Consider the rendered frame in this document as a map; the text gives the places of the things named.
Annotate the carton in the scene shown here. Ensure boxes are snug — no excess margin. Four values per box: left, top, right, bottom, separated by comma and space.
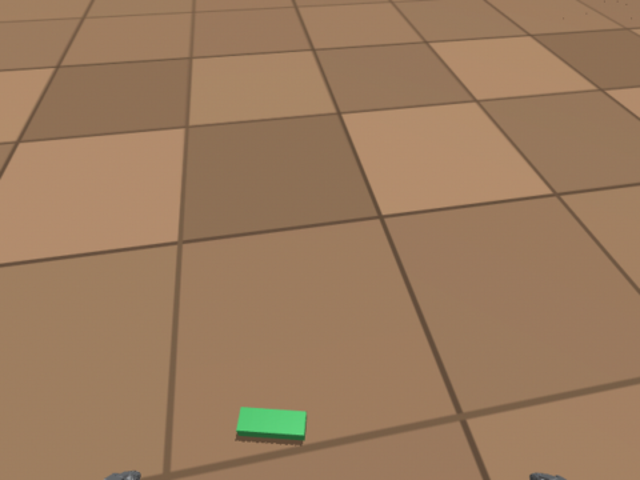
236, 407, 307, 441

